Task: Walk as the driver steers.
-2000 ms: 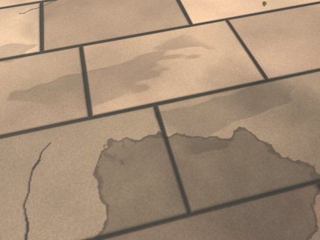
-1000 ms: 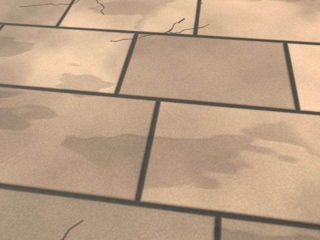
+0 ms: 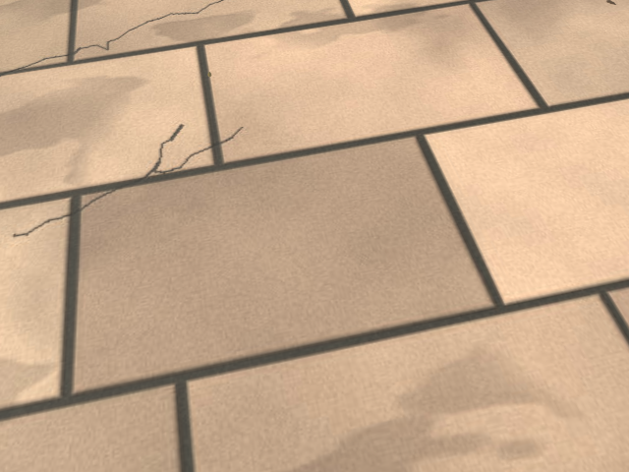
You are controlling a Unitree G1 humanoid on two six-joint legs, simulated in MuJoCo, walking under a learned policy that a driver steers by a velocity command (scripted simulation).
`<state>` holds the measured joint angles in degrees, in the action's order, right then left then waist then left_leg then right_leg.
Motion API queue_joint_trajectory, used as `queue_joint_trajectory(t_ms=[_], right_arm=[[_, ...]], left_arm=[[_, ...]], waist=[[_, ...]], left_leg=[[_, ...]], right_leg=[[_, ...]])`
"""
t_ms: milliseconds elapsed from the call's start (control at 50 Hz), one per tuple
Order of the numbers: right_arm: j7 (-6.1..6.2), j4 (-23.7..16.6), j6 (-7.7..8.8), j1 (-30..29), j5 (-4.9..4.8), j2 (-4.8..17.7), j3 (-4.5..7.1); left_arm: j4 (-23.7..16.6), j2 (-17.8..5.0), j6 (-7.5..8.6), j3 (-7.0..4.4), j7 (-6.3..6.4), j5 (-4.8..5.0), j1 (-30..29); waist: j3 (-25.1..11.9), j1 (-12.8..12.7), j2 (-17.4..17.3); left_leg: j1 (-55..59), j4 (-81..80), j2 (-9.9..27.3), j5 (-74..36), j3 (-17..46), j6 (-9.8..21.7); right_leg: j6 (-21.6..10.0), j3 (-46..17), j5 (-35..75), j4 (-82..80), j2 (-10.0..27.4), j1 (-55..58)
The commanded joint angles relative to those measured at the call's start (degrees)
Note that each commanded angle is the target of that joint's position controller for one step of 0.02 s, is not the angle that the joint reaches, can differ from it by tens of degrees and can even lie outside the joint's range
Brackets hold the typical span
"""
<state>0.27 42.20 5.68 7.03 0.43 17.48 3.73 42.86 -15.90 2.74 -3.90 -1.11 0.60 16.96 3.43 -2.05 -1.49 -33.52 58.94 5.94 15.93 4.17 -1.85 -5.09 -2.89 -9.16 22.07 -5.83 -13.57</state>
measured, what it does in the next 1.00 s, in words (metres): walks ahead: left foot, then right foot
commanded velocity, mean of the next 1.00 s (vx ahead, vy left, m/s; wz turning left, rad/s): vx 0.24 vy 0.00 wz -0.18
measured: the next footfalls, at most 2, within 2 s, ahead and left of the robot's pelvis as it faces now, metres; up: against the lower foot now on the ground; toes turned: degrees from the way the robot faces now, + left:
left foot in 0.26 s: +0.35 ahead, +0.14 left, +0.00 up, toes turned -8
right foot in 0.68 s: +0.38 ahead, -0.10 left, +0.00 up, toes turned -7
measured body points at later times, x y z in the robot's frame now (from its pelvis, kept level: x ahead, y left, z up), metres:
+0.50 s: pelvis +0.26 +0.06 +0.00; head +0.30 +0.07 +0.45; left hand +0.43 +0.31 -0.12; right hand +0.32 -0.21 -0.12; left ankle +0.30 +0.15 -0.74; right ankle +0.25 -0.09 -0.69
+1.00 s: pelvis +0.34 +0.02 -0.01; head +0.35 +0.02 +0.44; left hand +0.52 +0.26 -0.12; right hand +0.39 -0.26 -0.14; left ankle +0.31 +0.15 -0.74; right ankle +0.34 -0.10 -0.74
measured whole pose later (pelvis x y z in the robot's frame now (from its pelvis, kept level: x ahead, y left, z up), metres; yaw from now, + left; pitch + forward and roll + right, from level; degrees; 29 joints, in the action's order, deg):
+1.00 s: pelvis +0.34 +0.02 -0.01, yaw -9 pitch -1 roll +0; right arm 0.4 55.4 -0.3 8.7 0.4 15.5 0.7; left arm 47.3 -13.7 -0.1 -2.7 0.9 -0.3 7.4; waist 1.9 0.9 -0.2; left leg -6.7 27.0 -0.2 19.4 -0.6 0.0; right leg -0.1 -2.1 -13.9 29.6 -0.6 -14.8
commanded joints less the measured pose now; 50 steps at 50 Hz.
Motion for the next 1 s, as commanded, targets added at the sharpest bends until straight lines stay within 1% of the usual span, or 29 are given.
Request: queue_joint_trajectory(t_ms=[20,80,120,160,220,240,260,280,300,320,340,360,380,400,420,460,500,540,600,640,660,680,700,720,740,760,780,880,1000], right_arm=[[0.20,-3.54,-0.32,-0.94,0.43,3.47,0.86],[-0.43,-5.06,0.14,-7.08,-0.10,2.21,0.17],[-1.12,-5.48,0.63,-9.16,-0.69,2.59,0.06],[-1.78,-5.75,1.17,-9.99,-0.79,3.61,0.26],[-2.14,-5.52,1.76,-7.79,-0.69,5.37,0.85],[-1.99,-4.68,1.96,-4.66,-0.56,5.94,1.24],[-1.66,-3.11,2.19,1.05,-0.13,7.59,2.13],[-1.37,-2.44,2.38,8.70,1.02,10.40,2.76],[-1.73,-0.09,1.71,13.84,1.65,15.12,4.11],[-2.30,0.17,1.53,14.26,-0.34,9.72,2.79],[-2.25,-0.69,1.34,10.42,-0.59,6.54,1.73],[-2.24,-1.43,0.94,6.85,0.08,5.01,0.95],[-2.32,-1.05,0.74,4.53,0.22,3.80,0.39],[-2.26,-0.62,0.88,3.63,0.45,2.66,-0.19],[-2.29,0.07,0.89,2.98,0.52,1.92,-0.55],[-2.03,1.42,0.71,2.47,0.53,2.87,-0.49],[-1.51,2.38,-0.03,1.59,0.27,5.38,0.09],[-1.12,3.38,-0.89,1.85,-0.05,6.48,0.29],[-1.03,5.14,-1.90,2.46,-0.26,6.09,-0.11],[-1.03,5.83,-2.44,1.44,-0.64,5.49,-0.52],[-1.06,6.38,-2.58,1.82,-0.93,4.72,-0.88],[-1.09,6.94,-2.44,3.60,-0.39,3.46,-1.40],[-1.28,7.58,-2.16,7.48,0.84,3.16,-1.51],[-1.26,8.49,-2.26,10.29,0.75,1.84,-1.92],[-1.10,8.43,-2.74,7.44,0.63,2.28,-2.17],[-0.91,8.41,-3.23,4.92,0.34,3.53,-1.92],[-0.67,8.34,-3.69,3.97,0.22,3.45,-1.95],[-0.02,9.83,-4.85,4.11,0.10,4.38,-1.86],[0.58,12.15,-5.97,3.16,-0.12,4.38,-1.72]], left_arm=[[-4.46,-10.01,1.13,-2.56,1.38,0.30,-1.68],[-3.83,-10.25,0.62,-2.66,1.96,0.56,0.43],[-2.83,-9.96,0.50,-2.53,2.07,0.67,2.32],[-1.70,-9.07,0.38,-2.27,2.11,0.72,4.12],[-0.91,-9.27,0.00,-2.39,2.21,0.27,4.31],[-0.96,-9.11,-0.20,-2.32,2.15,0.26,3.57],[-1.22,-7.68,-0.26,-1.77,1.99,0.04,3.31],[-2.35,-5.48,-0.32,-0.74,2.04,-0.79,3.38],[-2.44,-1.90,0.24,0.24,2.20,0.57,11.94],[-1.27,-6.02,0.52,-0.21,2.41,0.72,11.98],[-1.84,-9.26,0.39,-1.16,2.49,0.93,6.17],[-2.66,-9.20,0.05,-1.15,2.70,0.32,2.06],[-3.61,-8.64,-0.19,-1.26,2.74,-0.57,-0.46],[-3.78,-7.74,-0.58,-1.33,2.65,-0.93,-0.46],[-3.43,-5.92,-1.03,-0.98,2.55,-0.71,0.63],[-3.20,-3.06,-1.74,-0.17,2.71,-0.55,0.85],[-3.41,-2.21,-2.18,0.31,2.88,-0.76,-0.19],[-3.17,-2.96,-2.54,0.24,2.89,-0.60,-2.01],[-3.36,-3.98,-3.20,-0.10,2.85,-0.66,-5.40],[-3.33,-3.89,-3.21,-0.26,2.80,-0.96,-6.40],[-3.29,-4.04,-3.07,-0.33,2.83,-1.36,-6.62],[-3.66,-5.82,-2.92,-0.64,3.09,-1.87,-7.12],[-4.22,-8.87,-3.04,-1.21,3.46,-1.77,-7.72],[-3.58,-7.74,-3.40,-1.05,3.40,-1.23,-8.78],[-3.75,-5.09,-3.56,-0.64,2.88,-0.88,-10.16],[-3.77,-4.08,-3.60,-0.41,2.55,-1.10,-10.46],[-3.30,-4.43,-3.42,-0.39,2.38,-1.40,-10.20],[-0.81,-4.99,-2.26,-0.58,2.16,-1.00,-9.70],[2.45,-5.21,-2.10,-0.59,2.19,-0.81,-10.62]], waist=[[-3.78,1.47,3.95],[-2.83,-1.09,5.92],[-2.77,-2.30,6.54],[-2.52,-2.76,6.66],[-2.03,-1.10,8.33],[-2.89,0.83,8.67],[-6.66,3.57,7.64],[-14.50,6.82,2.74],[-21.34,4.04,-15.06],[-20.00,4.98,-13.09],[-13.06,5.82,-6.58],[-10.25,4.91,-1.57],[-7.31,3.70,-0.34],[-7.34,2.13,-1.48],[-7.46,1.14,-3.26],[-8.10,0.52,-5.08],[-10.44,0.26,-5.02],[-11.42,1.16,-4.75],[-9.45,2.30,-4.26],[-7.59,1.55,-3.70],[-6.81,1.02,-2.93],[-6.97,1.61,-0.57],[-8.51,4.51,4.28],[-10.01,5.93,8.43],[-8.59,4.17,7.29],[-6.45,2.87,5.03],[-5.81,2.78,4.85],[-7.00,3.11,4.36],[-6.87,3.26,2.44]], left_leg=[[-1.11,-9.90,-0.95,-8.90,-1.11,-2.18],[2.83,-22.69,-3.73,-18.87,-1.32,-2.51],[4.88,-26.51,-4.39,-22.56,-1.38,-2.17],[4.77,-29.11,-4.20,-22.11,-0.51,-0.99],[6.37,-30.93,-4.26,-15.16,-0.85,1.81],[10.42,-32.67,-5.04,-13.81,-2.21,3.12],[18.94,-33.58,-4.96,-14.03,-2.58,5.02],[32.56,-31.74,3.18,-18.79,5.69,8.58],[50.86,-35.40,14.80,-16.22,29.71,18.64],[50.83,-39.54,17.10,-13.17,37.84,19.40],[44.23,-38.87,15.42,-18.70,29.10,17.47],[37.89,-38.27,12.88,-28.15,20.84,15.98],[32.17,-38.51,11.05,-37.76,15.65,15.60],[29.13,-38.99,9.01,-42.92,11.73,14.42],[27.13,-39.84,7.20,-45.62,8.90,13.94],[24.95,-40.67,5.91,-51.29,5.10,14.31],[24.30,-40.59,5.73,-53.20,2.74,14.65],[24.02,-41.26,5.50,-50.03,1.52,14.06],[23.45,-41.54,5.37,-38.85,1.79,13.45],[22.16,-40.38,4.76,-29.53,2.45,12.32],[21.21,-39.53,3.49,-23.73,2.58,10.53],[19.51,-38.19,1.67,-17.79,2.31,7.98],[16.84,-36.38,-2.06,-8.98,0.05,5.67],[16.75,-37.70,-4.04,-2.30,-1.93,4.00],[18.28,-37.85,-4.58,-2.26,-3.04,3.05],[16.87,-36.96,-4.79,-2.59,-3.13,3.00],[17.06,-36.42,-4.66,-4.65,-3.15,3.07],[21.86,-34.86,-3.65,-12.73,-2.63,2.70],[24.01,-35.02,-3.57,-13.03,-2.71,2.35]], right_leg=[[-10.38,-12.55,12.99,-9.87,12.83,0.80],[-7.84,-11.43,6.17,-9.28,10.73,-0.98],[-7.35,-12.40,3.80,-8.74,11.96,0.13],[-6.93,-14.37,2.95,-6.25,13.80,3.90],[-5.81,-17.44,7.39,-2.15,16.43,8.79],[-5.01,-17.10,12.35,0.78,15.73,9.25],[-3.65,-15.09,18.81,7.97,12.66,8.66],[-1.19,-11.58,13.33,23.02,8.79,2.76],[3.95,-5.58,-13.34,43.48,-0.75,-17.17],[4.82,-9.26,-25.46,51.18,0.29,-24.16],[5.19,-9.97,-22.26,54.07,2.21,-25.74],[5.72,-7.67,-19.53,53.03,4.28,-23.86],[6.23,-6.23,-17.83,49.26,6.00,-22.69],[6.26,-5.45,-16.34,45.00,8.12,-19.34],[6.73,-4.52,-15.20,40.69,8.57,-16.39],[7.88,-2.40,-13.03,31.74,8.44,-12.68],[8.43,-1.20,-8.64,24.20,8.50,-8.32],[8.27,-0.35,-2.71,19.15,8.11,-5.03],[7.50,-0.24,0.16,13.81,8.01,-2.75],[6.17,0.46,2.90,7.00,7.63,0.55],[5.15,0.26,7.67,1.67,7.70,3.42],[3.91,-3.03,16.72,0.09,10.63,7.33],[1.79,-6.14,25.92,3.27,14.39,11.69],[-0.38,-6.35,22.10,5.18,14.60,12.12],[0.47,-5.19,14.85,5.26,12.27,9.32],[1.63,-4.40,13.45,4.91,10.81,8.17],[2.23,-4.27,14.88,5.08,10.45,7.62],[1.97,-3.92,22.75,6.35,10.20,7.18],[1.68,-3.47,21.79,5.89,9.72,6.89]])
